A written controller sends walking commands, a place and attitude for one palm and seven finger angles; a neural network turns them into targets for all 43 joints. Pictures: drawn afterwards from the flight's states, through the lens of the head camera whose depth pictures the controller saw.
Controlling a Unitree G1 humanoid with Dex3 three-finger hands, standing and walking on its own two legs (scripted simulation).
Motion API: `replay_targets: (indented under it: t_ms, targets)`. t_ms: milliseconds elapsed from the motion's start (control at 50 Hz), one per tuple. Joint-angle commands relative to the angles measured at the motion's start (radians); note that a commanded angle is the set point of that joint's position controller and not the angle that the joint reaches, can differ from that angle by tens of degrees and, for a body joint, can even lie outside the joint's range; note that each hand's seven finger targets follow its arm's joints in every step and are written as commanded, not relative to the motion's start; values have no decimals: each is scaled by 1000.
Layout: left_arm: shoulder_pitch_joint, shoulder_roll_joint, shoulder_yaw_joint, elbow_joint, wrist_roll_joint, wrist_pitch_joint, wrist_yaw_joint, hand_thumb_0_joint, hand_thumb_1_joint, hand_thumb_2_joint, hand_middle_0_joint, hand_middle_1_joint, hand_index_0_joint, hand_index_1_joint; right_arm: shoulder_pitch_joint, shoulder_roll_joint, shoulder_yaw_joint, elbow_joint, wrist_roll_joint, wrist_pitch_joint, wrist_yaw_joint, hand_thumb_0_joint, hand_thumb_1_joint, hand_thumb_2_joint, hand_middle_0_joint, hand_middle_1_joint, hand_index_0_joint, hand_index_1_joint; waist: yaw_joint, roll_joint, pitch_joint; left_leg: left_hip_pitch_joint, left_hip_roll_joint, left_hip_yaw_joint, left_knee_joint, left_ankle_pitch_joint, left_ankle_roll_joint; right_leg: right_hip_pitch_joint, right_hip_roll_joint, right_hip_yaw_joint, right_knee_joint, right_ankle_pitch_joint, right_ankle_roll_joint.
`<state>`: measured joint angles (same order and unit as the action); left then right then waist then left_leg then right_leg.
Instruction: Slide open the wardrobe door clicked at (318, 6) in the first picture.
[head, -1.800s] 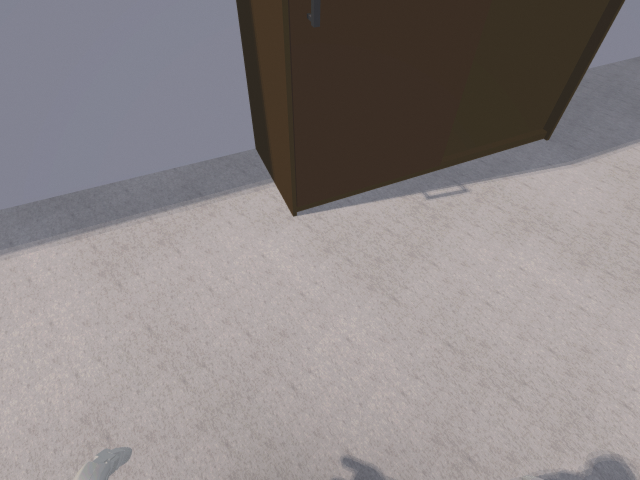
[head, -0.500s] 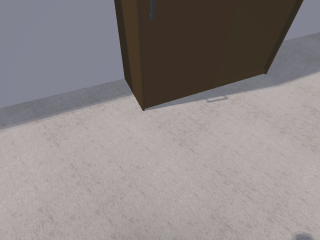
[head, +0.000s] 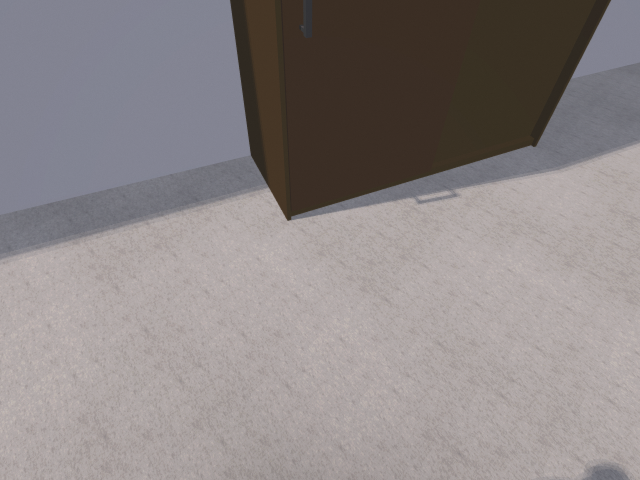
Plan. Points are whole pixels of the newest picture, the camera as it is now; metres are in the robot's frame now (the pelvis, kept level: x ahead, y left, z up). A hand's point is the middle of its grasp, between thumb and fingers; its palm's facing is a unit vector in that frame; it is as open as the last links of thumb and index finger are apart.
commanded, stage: walk to a spot facing it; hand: left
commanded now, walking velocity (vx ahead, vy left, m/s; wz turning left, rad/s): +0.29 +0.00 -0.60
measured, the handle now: out of the picture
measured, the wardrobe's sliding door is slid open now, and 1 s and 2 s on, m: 0.00 0.00 0.00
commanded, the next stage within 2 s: none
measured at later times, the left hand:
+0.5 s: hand out of the picture +0.11 +0.14 -0.17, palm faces -0.16 -0.97 -0.18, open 7.3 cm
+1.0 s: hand (258, 299) +0.47 +0.15 -0.18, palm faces -0.42 -0.89 -0.19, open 7.3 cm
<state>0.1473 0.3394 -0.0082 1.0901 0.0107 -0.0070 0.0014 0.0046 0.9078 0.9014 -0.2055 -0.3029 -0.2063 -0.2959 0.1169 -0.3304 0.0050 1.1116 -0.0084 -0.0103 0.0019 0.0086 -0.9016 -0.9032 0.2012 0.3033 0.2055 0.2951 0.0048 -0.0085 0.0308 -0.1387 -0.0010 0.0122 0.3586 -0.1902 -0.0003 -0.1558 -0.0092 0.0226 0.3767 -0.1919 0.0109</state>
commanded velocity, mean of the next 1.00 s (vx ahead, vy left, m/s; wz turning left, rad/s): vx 0.33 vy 0.00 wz -0.50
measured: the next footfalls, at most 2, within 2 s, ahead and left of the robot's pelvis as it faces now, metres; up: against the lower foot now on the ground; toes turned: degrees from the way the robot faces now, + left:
left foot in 0.76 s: +0.39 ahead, +0.05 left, +0.00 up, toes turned -15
right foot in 1.40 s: +0.49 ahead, -0.27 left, +0.00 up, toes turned -48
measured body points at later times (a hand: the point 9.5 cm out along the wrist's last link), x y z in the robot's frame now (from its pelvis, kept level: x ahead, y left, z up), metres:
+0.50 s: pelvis +0.11 -0.04 -0.01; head +0.12 -0.05 +0.44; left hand +0.12 +0.19 -0.16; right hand +0.10 -0.30 -0.16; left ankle +0.14 +0.08 -0.67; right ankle +0.05 -0.12 -0.75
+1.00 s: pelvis +0.32 +0.00 +0.00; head +0.33 +0.02 +0.45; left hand +0.49 +0.20 -0.16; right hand +0.22 -0.23 -0.13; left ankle +0.35 +0.06 -0.75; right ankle +0.25 -0.14 -0.63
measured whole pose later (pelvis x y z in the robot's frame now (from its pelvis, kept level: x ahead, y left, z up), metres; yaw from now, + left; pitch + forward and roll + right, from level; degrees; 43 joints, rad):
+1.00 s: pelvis +0.32 +0.00 +0.00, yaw -30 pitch -1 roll -1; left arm 0.25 0.25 0.11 0.98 0.04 0.00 -0.03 0.00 0.92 0.90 -0.20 -0.30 -0.20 -0.29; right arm 0.31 -0.16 -0.05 1.01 -0.02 -0.08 -0.02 0.00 -0.93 -0.90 0.20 0.30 0.21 0.30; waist 0.01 -0.05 0.01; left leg -0.17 0.06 0.25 0.42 -0.24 0.06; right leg -0.60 -0.07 -0.02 1.25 -0.19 0.00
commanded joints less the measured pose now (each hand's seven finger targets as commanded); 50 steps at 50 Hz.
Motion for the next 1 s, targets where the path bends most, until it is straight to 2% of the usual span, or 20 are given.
replay_targets:
  t_ms: [0, 80, 140, 200, 240, 260, 280, 300, 320, 380, 500, 640, 660, 700, 720, 740, 760, 820, 880, 980]
  targets:
    - [53, 91, 24, -49, 7, 16, 2, 0, 900, 900, -200, -300, -200, -300, 51, -94, -24, -42, -12, -1, -11, 0, -900, -900, 200, 300, 200, 300, -3, -9, -15, -4, 114, -62, -20, -199, 10, -89, -77, 129, -57, -209, -38]
    - [85, 86, 48, -102, 13, 24, -20, 0, 900, 900, -200, -300, -200, -300, 86, -145, -57, -78, -13, 2, -12, 0, -900, -900, 200, 300, 200, 300, -9, 70, 72, -23, 186, -132, -71, -455, 59, -259, -4, 104, 75, -338, -48]
    - [60, 22, 59, -151, 13, 15, -32, 0, 900, 900, -200, -300, -200, -300, 135, -173, -86, -95, -10, -19, -18, 0, -900, -900, 200, 300, 200, 300, -32, 195, 81, 50, 359, -244, -167, -382, 163, -385, 16, -36, 407, -270, -23]
    - [51, -8, 70, -178, 12, 1, -43, 0, 900, 900, -200, -300, -200, -300, 140, -138, -88, -103, -15, -34, -20, 0, -900, -900, 200, 300, 200, 300, -21, 146, 72, 63, 381, -140, -94, -135, 167, -370, -52, -38, 398, -307, -21]
    - [196, -37, 76, -137, 13, -6, -46, 0, 900, 900, -200, -300, -200, -300, 80, -116, -86, -115, -16, -34, -21, 0, -900, -900, 200, 300, 200, 300, 54, 109, 24, -50, 313, 14, 83, -64, 98, -126, -32, -89, 237, -179, -27]
    - [320, -17, 82, -94, 18, -14, -42, 0, 900, 900, -200, -300, -200, -300, 76, -91, -81, -121, -14, -33, -16, 0, -900, -900, 200, 300, 200, 300, 102, -4, -31, -146, 234, 94, 297, -87, 54, 61, 6, -102, 109, -81, -37]
    - [439, 105, 108, -63, 25, -32, -24, 0, 900, 900, -200, -300, -200, -300, 61, -14, -64, -160, -2, -33, -8, 0, -900, -900, 200, 300, 200, 300, 146, -350, -45, -434, 109, 188, 628, -298, -11, 221, -220, 297, -72, -161, -113]
    - [494, 141, 112, -57, 7, -36, -6, 0, 900, 900, -200, -300, -200, -300, -22, 2, -55, -219, -8, -43, -2, 0, -900, -900, 200, 300, 200, 300, 153, -360, -13, -594, 44, 108, 801, -407, -20, 226, -356, 617, -178, -55, -201]
    - [469, 123, 111, -68, 2, -38, 5, 0, 900, 900, -200, -300, -200, -300, -29, -17, -64, -220, -10, -46, -3, 0, -900, -900, 200, 300, 200, 300, 128, -213, -16, -621, 87, 15, 839, -325, -10, 254, -352, 559, -153, -25, -239]
    - [331, 36, 92, -102, 9, -51, 8, 0, 900, 900, -200, -300, -200, -300, -24, 3, -71, -193, -15, -46, 3, 0, -900, -900, 200, 300, 200, 300, 60, -41, 52, -567, 142, -3, 839, -167, -25, 74, -290, 438, -154, -39, -245]
    - [320, 6, 90, -91, 16, -71, 10, 0, 900, 900, -200, -300, -200, -300, 9, 66, -74, -204, -12, -26, 16, 0, -900, -900, 200, 300, 200, 300, 12, -67, 34, -528, 130, 35, 684, -23, -63, 28, -195, 237, -157, 130, -207]
    - [308, 8, 99, -87, 21, -60, 16, 0, 900, 900, -200, -300, -200, -300, -86, 85, -68, -265, -4, -52, 21, 0, -900, -900, 200, 300, 200, 300, 43, -139, 42, -341, 78, 65, 337, -33, -38, 22, -182, 232, -87, 229, -173]
    - [299, 15, 101, -90, 19, -59, 15, 0, 900, 900, -200, -300, -200, -300, -58, 78, -72, -258, -4, -55, 17, 0, -900, -900, 200, 300, 200, 300, 31, -135, 33, -264, 62, 76, 294, -27, -32, -3, -177, 234, -60, 242, -168]
    - [250, 8, 110, -101, 12, -56, 12, 0, 900, 900, -200, -300, -200, -300, 172, 21, -86, -189, -10, -67, -4, 0, -900, -900, 200, 300, 200, 300, -69, -59, -53, 61, 49, 74, 151, 14, -17, -106, -98, 172, 179, 281, -125]
    - [273, -38, 108, -112, 2, -54, 3, 0, 900, 900, -200, -300, -200, -300, 319, -76, -111, -151, -21, -72, -17, 0, -900, -900, 200, 300, 200, 300, -121, 124, -167, 292, 220, -115, 104, -58, 20, -245, -15, 103, 432, 98, -88]
    - [316, -91, 99, -130, -4, -52, -8, 0, 900, 900, -200, -300, -200, -300, 406, -163, -128, -136, -27, -72, -19, 0, -900, -900, 200, 300, 200, 300, -113, 382, -242, 396, 504, -488, -42, -110, 106, -450, 89, -17, 772, -389, -37]
    - [255, -62, 101, -146, 5, -51, -4, 0, 900, 900, -200, -300, -200, -300, 367, -140, -115, -146, -20, -59, -20, 0, -900, -900, 200, 300, 200, 300, -111, 265, -175, 264, 533, -547, -125, -248, 150, -478, 31, 51, 897, -372, -51]
    - [172, -76, 107, -142, 23, -33, -26, 0, 900, 900, -200, -300, -200, -300, 188, 21, -75, -179, -19, -72, -20, 0, -900, -900, 200, 300, 200, 300, -26, 135, 42, -54, 412, -292, -187, -291, 95, -488, -75, 28, 958, -142, -41]
    - [227, -123, 101, -122, 26, 1, -37, 0, 900, 900, -200, -300, -200, -300, 181, 73, -64, -153, -12, -90, -26, 0, -900, -900, 200, 300, 200, 300, 30, 136, 32, -114, 324, -40, -170, -73, 53, -418, -82, -4, 909, -31, -22]
    - [155, -123, 104, -148, 31, 25, -40, 0, 900, 900, -200, -300, -200, -300, 274, 88, -63, -118, -7, -100, -32, 0, -900, -900, 200, 300, 200, 300, 21, 115, 43, -13, 307, 68, -192, 69, 33, -558, -97, -9, 873, 98, 6]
